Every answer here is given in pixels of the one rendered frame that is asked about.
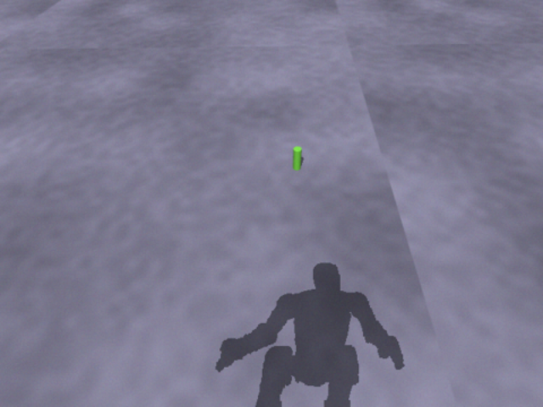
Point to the can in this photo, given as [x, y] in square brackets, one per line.
[297, 158]

